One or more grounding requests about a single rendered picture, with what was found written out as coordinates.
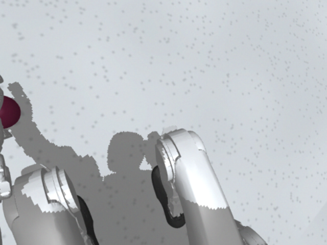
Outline ball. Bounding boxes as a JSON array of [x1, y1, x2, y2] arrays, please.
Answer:
[[0, 96, 21, 129]]

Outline left robot foot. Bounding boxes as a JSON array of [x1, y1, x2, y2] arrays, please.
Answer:
[[77, 195, 99, 245]]

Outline right robot foot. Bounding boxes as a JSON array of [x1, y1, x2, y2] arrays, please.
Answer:
[[151, 165, 185, 228]]

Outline left robot arm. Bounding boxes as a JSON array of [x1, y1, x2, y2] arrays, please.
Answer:
[[0, 118, 12, 245]]

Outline left robot hand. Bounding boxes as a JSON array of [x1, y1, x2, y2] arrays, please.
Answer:
[[0, 75, 13, 139]]

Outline right robot hand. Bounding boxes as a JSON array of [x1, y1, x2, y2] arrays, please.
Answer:
[[235, 220, 267, 245]]

